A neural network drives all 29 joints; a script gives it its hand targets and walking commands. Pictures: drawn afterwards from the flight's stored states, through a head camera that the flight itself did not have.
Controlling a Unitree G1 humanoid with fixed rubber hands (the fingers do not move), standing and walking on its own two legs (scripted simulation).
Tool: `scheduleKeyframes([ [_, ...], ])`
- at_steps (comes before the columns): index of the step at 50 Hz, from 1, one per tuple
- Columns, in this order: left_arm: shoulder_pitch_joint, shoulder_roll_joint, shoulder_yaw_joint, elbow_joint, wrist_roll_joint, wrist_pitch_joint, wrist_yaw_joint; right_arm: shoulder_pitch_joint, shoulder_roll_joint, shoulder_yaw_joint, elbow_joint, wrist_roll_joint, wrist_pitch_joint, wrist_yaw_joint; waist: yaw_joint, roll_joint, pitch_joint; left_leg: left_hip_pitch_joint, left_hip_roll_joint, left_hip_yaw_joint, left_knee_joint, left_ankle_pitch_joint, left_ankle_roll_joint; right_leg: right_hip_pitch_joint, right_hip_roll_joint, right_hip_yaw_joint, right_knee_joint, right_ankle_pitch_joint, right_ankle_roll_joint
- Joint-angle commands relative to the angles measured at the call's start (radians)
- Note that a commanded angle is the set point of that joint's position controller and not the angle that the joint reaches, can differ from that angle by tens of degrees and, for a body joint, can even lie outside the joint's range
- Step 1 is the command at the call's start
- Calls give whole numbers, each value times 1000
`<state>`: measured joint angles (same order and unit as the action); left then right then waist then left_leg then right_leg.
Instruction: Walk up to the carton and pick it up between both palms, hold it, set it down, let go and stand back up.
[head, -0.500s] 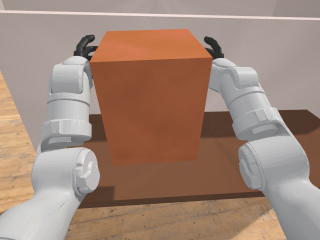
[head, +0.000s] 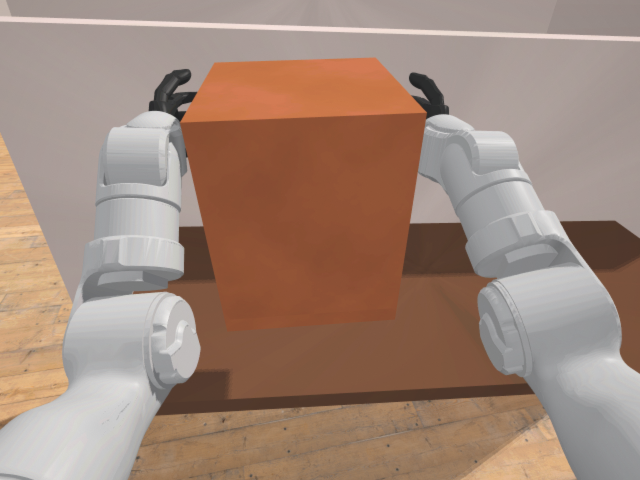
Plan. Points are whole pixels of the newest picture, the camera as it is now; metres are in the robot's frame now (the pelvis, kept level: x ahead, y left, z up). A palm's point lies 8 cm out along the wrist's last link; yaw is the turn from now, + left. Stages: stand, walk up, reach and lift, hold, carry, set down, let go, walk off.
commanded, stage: hold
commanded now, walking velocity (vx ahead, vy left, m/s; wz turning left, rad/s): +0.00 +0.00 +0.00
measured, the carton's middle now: (303, 189) +0.38 +0.00 +0.26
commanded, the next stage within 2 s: none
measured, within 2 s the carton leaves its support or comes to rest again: neither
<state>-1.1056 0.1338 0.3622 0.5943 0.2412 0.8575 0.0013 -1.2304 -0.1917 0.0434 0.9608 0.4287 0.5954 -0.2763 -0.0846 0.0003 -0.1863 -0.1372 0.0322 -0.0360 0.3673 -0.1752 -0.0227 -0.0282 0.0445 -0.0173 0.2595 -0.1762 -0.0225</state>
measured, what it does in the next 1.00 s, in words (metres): stands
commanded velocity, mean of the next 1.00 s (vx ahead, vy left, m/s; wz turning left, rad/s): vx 0.00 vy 0.00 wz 0.00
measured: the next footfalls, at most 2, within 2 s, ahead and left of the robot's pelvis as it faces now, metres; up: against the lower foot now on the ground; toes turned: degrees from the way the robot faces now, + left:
none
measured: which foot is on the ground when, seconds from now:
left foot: down 0.00-1.00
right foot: down 0.00-1.00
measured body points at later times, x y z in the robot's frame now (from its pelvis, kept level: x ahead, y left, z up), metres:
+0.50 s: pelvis +0.00 +0.00 +0.00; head -0.10 +0.02 +0.44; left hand +0.39 +0.15 +0.33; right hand +0.38 -0.14 +0.34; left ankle +0.02 +0.13 -0.75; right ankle -0.02 -0.10 -0.75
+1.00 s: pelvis +0.00 +0.00 +0.00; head -0.10 +0.02 +0.44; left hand +0.39 +0.15 +0.34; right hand +0.39 -0.14 +0.33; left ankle +0.02 +0.13 -0.75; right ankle -0.02 -0.11 -0.75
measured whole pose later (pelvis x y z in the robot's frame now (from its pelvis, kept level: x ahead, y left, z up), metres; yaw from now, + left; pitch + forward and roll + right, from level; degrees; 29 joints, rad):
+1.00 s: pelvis +0.00 +0.00 +0.00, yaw +0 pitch -3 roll -1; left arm -1.12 0.13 0.37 0.61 0.24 0.85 0.00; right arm -1.24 -0.19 0.04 0.96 0.43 0.61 -0.28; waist -0.09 0.00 -0.20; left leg -0.14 0.03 -0.05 0.37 -0.18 -0.02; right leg -0.03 0.05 0.00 0.26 -0.18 -0.02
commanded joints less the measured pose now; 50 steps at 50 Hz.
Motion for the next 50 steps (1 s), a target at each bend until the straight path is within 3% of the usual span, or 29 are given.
scheduleKeyframes([
  [1,-651,-605,-303,-132,-165,-70,-136,-709,611,123,-318,148,-3,117,-14,42,-260,122,-62,8,-7,234,-23,19,23,32,-15,242,65],
  [2,-657,-607,-311,-150,-170,-71,-131,-701,611,121,-321,158,0,115,-25,50,-271,134,-60,7,-1,249,-29,21,26,31,-12,252,63],
  [4,-628,-596,-285,-115,-147,-61,-133,-698,591,116,-298,153,7,113,-10,47,-211,123,-54,1,-16,230,-30,11,28,24,-20,225,66],
  [6,-645,-614,-304,-132,-162,-64,-134,-726,605,119,-347,157,0,114,-9,55,-252,115,-56,3,-10,222,-28,17,25,28,-21,211,61],
  [9,-647,-596,-271,-86,-150,-62,-133,-744,605,118,-317,146,5,118,13,13,-206,94,-58,8,-25,179,-14,-2,21,32,-27,182,69],
  [10,-610,-586,-248,-40,-136,-61,-137,-734,588,103,-305,130,5,117,10,10,-176,85,-58,9,-32,159,-13,-4,20,34,-31,170,66],
  [15,-640,-591,-276,-51,-152,-64,-137,-731,587,91,-267,138,2,117,-11,46,-197,103,-56,14,-24,174,-20,-18,21,30,-29,170,61],
  [17,-653,-587,-265,-58,-140,-70,-140,-711,585,81,-231,127,8,121,-5,36,-178,90,-48,4,-34,149,-21,-20,26,28,-35,136,55],
  [22,-621,-594,-289,-125,-147,-63,-136,-698,581,115,-307,160,4,112,-17,57,-242,140,-55,0,-4,277,-33,11,30,30,-18,268,58],
  [26,-649,-596,-288,-106,-150,-62,-136,-732,585,107,-301,145,4,117,-10,49,-217,102,-52,8,-28,182,-27,0,28,29,-28,168,63],
  [29,-637,-592,-274,-87,-143,-64,-129,-719,600,108,-288,143,8,118,-4,29,-203,102,-56,8,-22,196,-20,-8,27,28,-23,202,65],
  [31,-650,-598,-280,-80,-147,-69,-129,-724,590,107,-275,139,4,124,0,39,-199,93,-51,5,-34,164,-23,-9,26,30,-25,154,60],
  [35,-637,-621,-303,-125,-157,-68,-125,-714,599,113,-314,154,-4,122,-14,66,-257,121,-55,1,-6,233,-33,16,32,33,-18,215,55],
  [38,-609,-597,-265,-70,-144,-64,-132,-734,593,116,-317,148,0,117,3,11,-229,118,-58,5,-17,205,-18,5,27,33,-27,206,69],
  [43,-649,-604,-287,-92,-155,-64,-132,-724,590,98,-289,143,5,117,-11,49,-225,111,-51,5,-20,189,-25,-12,26,36,-25,176,56],
  [47,-629,-585,-264,-70,-142,-66,-135,-704,587,101,-270,143,11,116,-1,16,-197,96,-55,5,-25,193,-22,-4,25,37,-28,196,65],
  [50,-648,-593,-263,-70,-142,-68,-139,-735,602,100,-282,142,5,119,-5,30,-232,99,-61,7,-20,169,-20,5,22,41,-29,181,65],
])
